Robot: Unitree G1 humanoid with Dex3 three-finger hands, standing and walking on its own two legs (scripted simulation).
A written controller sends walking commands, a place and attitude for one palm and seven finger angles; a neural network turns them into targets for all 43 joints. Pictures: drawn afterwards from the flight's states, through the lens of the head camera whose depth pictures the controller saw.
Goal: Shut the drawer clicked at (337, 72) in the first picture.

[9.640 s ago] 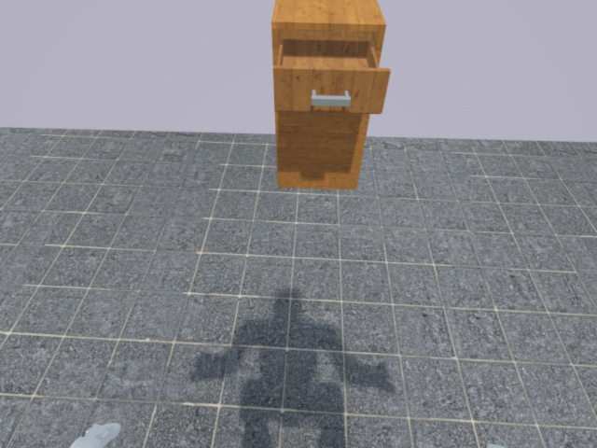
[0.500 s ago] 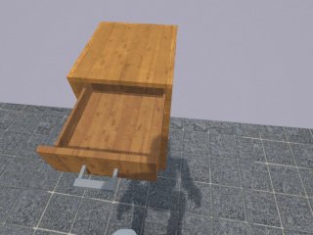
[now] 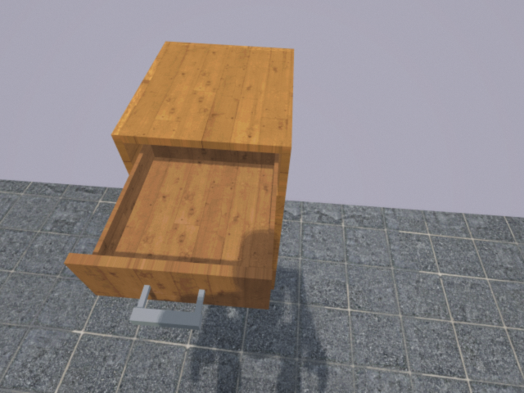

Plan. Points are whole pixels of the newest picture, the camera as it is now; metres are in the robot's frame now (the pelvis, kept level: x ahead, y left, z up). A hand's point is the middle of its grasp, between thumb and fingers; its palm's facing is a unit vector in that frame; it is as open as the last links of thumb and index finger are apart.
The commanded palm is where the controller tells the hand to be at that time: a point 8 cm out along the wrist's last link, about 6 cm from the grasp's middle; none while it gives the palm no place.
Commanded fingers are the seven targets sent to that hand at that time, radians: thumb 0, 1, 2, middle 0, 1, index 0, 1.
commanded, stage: come to a stop and stand still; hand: left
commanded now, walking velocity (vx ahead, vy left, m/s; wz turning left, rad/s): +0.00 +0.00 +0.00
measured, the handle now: (170, 306) +0.27 +0.18 -0.09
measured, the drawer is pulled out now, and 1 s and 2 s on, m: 0.30 0.30 0.30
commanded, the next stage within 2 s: look again from close up in 0.36 s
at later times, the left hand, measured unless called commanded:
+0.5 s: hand out of the picture -0.01 +0.14 -0.17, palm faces +0.02 -0.99 -0.15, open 7.4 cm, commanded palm none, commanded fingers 0.00 0.90 0.90 -0.20 -0.30 -0.20 -0.30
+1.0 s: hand out of the picture +0.07 +0.17 -0.18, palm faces +0.00 -0.97 -0.24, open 7.4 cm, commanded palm none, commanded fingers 0.00 0.90 0.90 -0.20 -0.30 -0.20 -0.30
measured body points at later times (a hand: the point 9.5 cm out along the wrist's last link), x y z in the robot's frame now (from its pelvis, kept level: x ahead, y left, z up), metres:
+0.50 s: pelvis +0.02 -0.01 +0.00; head +0.03 -0.01 +0.45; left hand -0.01 +0.19 -0.16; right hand -0.01 -0.20 -0.17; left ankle +0.02 +0.10 -0.74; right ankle -0.04 -0.08 -0.74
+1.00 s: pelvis +0.03 -0.01 -0.01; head +0.06 -0.01 +0.44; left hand +0.07 +0.22 -0.16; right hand +0.08 -0.24 -0.17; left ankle +0.02 +0.10 -0.74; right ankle -0.04 -0.08 -0.74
